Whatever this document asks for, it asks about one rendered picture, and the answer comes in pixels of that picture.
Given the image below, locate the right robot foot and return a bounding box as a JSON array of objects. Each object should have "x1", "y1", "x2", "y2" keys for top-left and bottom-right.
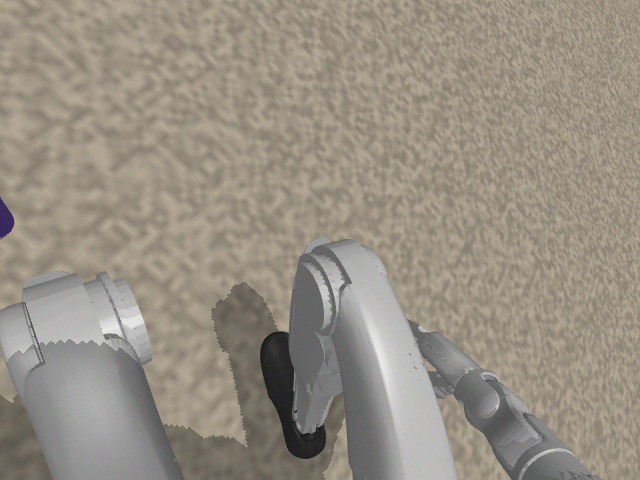
[{"x1": 260, "y1": 331, "x2": 326, "y2": 459}]

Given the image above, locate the can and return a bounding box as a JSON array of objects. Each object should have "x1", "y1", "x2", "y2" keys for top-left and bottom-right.
[{"x1": 0, "y1": 198, "x2": 14, "y2": 238}]

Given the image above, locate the right robot hand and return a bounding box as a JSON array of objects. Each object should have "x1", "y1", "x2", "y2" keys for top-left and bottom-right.
[{"x1": 407, "y1": 319, "x2": 482, "y2": 399}]

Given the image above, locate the right robot arm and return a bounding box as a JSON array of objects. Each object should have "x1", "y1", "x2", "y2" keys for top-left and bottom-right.
[{"x1": 454, "y1": 369, "x2": 603, "y2": 480}]

